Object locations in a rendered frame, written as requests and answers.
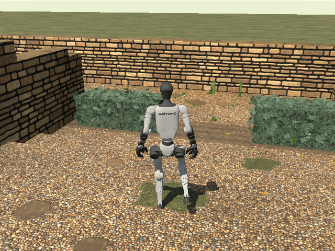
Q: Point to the left robot thigh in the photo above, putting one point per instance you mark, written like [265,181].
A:
[157,161]

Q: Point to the right robot upper arm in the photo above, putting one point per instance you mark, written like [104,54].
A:
[186,118]

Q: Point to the right robot forearm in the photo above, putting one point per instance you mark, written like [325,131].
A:
[192,139]

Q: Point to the left robot forearm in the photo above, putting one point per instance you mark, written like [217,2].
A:
[142,139]

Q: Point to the robot left hand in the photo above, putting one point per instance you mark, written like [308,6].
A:
[138,150]

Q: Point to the robot right hand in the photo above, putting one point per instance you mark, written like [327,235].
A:
[194,150]

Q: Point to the robot head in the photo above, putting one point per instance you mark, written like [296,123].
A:
[166,90]

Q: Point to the left robot upper arm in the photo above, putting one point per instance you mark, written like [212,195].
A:
[148,118]

